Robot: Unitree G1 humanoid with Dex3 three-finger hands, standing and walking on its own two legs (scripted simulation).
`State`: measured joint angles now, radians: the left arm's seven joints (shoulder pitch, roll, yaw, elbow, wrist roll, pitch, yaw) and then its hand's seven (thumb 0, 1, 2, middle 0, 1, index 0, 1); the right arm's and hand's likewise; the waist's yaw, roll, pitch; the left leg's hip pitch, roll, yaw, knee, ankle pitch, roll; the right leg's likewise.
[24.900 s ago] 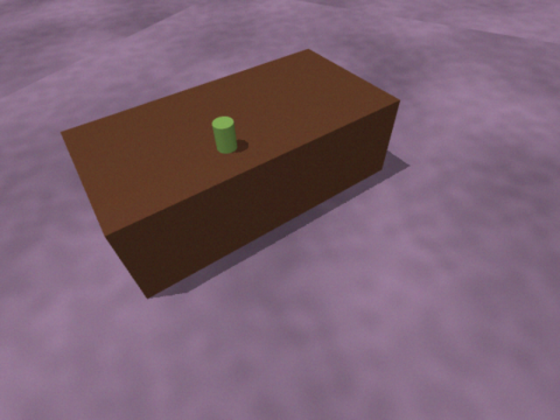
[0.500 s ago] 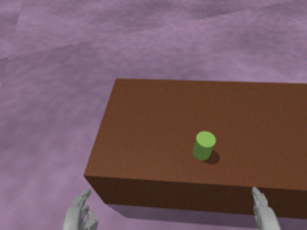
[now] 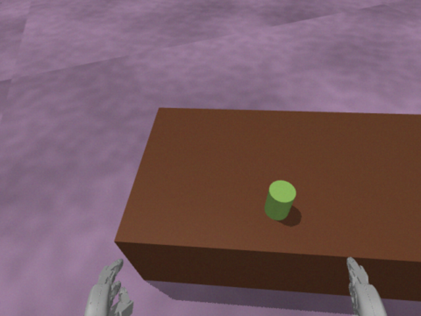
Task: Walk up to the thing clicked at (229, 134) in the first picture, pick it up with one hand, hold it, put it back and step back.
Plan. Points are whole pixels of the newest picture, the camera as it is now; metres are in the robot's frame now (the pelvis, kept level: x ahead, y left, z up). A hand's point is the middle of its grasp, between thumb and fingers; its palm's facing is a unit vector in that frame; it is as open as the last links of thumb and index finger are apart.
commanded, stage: home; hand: right
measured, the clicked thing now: (279, 200) +0.51 -0.18 -0.25
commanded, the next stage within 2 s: stand in 0.56 s
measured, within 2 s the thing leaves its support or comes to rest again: neither
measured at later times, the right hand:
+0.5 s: hand (328, 311) +0.17 -0.18 -0.06, palm faces +0.11 +0.95 -0.28, open 17.6 cm
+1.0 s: hand out of the picture +0.10 -0.24 -0.11, palm faces -0.03 +0.93 -0.36, open 12.0 cm
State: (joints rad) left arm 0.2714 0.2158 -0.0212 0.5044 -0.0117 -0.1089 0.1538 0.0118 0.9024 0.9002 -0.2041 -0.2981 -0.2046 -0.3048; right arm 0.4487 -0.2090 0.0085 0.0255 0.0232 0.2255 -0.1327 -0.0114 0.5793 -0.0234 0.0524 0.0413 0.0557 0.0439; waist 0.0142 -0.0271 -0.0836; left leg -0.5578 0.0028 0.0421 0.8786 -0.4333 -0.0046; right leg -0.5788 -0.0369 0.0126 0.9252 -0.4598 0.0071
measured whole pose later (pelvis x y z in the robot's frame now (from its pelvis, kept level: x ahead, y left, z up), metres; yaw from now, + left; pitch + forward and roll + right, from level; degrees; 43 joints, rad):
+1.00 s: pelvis +0.00 +0.00 +0.02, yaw -1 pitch +0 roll +0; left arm 0.21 0.34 0.02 0.85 0.05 -0.02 0.01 0.01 0.91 0.90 -0.20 -0.30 -0.21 -0.30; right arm 0.27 -0.33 -0.02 0.71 -0.05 0.01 -0.01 -0.01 -0.15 -0.66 0.19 0.27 0.19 0.27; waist 0.00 0.00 0.01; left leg -0.39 0.03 0.03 0.77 -0.39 0.00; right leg -0.39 -0.01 0.00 0.76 -0.39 0.00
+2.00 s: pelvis +0.00 +0.01 +0.06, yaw -1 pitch -3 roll +0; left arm 0.12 0.33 0.00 1.18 0.02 -0.01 0.00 0.00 0.91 0.90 -0.20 -0.30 -0.20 -0.30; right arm 0.12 -0.32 0.00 1.16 -0.01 -0.01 -0.01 0.00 -0.91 -0.90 0.20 0.30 0.21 0.30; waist 0.00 -0.01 0.06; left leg -0.10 0.02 0.05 0.33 -0.17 0.00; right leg -0.11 -0.01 0.01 0.33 -0.17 0.02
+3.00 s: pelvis +0.01 +0.01 +0.06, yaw -1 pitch -2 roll +0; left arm 0.11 0.34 0.00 1.15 0.01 -0.01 0.00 0.00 0.91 0.90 -0.20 -0.30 -0.20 -0.30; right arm 0.11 -0.34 0.00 1.15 -0.01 -0.01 0.00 0.00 -0.91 -0.90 0.20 0.30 0.21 0.30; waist -0.01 -0.02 0.05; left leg -0.08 0.01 0.05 0.31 -0.18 0.01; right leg -0.09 -0.02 0.01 0.30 -0.17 0.03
